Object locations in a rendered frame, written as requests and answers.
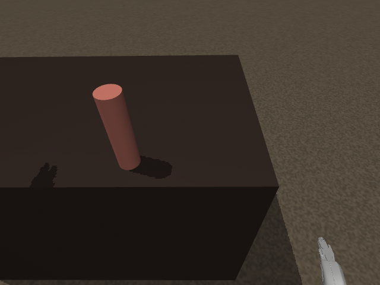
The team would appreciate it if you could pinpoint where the right robot hand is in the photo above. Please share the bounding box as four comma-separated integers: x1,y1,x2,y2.
318,237,347,285

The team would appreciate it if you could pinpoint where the can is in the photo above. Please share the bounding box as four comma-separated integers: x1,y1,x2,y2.
93,84,141,170

